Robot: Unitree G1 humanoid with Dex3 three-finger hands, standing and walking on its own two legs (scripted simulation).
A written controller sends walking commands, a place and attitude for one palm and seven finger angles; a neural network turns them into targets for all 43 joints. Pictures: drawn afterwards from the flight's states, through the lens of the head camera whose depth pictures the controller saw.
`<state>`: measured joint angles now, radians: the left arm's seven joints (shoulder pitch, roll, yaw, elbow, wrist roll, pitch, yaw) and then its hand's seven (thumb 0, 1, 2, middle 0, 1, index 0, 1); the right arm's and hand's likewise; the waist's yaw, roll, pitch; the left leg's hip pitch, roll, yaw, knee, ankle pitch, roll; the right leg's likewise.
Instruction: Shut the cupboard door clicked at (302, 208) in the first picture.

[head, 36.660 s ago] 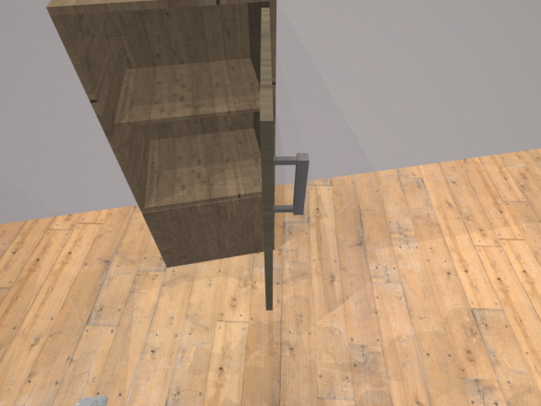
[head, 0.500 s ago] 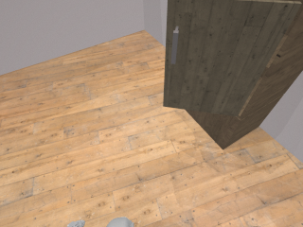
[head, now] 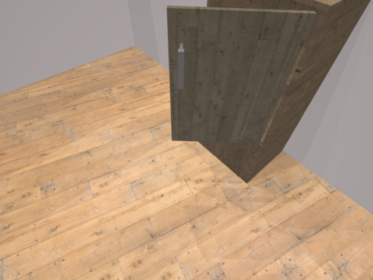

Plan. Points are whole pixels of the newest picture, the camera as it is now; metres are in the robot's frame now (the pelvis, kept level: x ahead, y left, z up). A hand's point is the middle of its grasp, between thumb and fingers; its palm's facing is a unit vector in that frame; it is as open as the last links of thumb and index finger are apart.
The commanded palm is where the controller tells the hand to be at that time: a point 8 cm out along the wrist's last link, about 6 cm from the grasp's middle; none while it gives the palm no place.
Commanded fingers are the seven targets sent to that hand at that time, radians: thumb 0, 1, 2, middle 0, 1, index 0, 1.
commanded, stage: take the last steps up to it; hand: left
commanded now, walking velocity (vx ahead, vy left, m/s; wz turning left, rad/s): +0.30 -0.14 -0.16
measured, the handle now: (181, 66) +0.74 +0.05 +0.05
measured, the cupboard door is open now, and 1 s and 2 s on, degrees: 48 48 48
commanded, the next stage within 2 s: come to a stop and stand still in 0.70 s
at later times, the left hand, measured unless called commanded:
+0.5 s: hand out of the picture +0.14 +0.15 -0.21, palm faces -0.03 -0.99 -0.11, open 7.4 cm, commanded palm none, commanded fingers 0.00 0.90 0.90 -0.20 -0.30 -0.20 -0.30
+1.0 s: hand (173, 189) +0.40 +0.05 -0.17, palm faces -0.08 -0.97 -0.21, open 7.3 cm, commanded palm none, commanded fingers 0.00 0.90 0.90 -0.20 -0.30 -0.20 -0.30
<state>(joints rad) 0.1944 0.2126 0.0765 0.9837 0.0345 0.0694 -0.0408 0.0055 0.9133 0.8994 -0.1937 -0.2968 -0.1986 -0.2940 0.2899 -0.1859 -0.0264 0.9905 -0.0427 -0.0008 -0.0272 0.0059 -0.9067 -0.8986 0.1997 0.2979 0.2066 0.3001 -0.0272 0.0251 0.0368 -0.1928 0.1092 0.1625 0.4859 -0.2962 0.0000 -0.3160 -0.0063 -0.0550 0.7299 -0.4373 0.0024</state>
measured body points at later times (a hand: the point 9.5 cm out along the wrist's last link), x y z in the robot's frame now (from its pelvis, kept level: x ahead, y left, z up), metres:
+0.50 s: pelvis +0.14 -0.02 -0.02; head +0.16 +0.02 +0.43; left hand +0.14 +0.21 -0.19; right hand +0.18 -0.26 -0.15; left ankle +0.20 +0.06 -0.74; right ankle +0.03 -0.13 -0.67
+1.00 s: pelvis +0.29 -0.10 -0.01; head +0.33 -0.13 +0.44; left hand +0.40 +0.11 -0.15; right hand +0.23 -0.33 -0.17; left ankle +0.23 +0.04 -0.70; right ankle +0.33 -0.21 -0.74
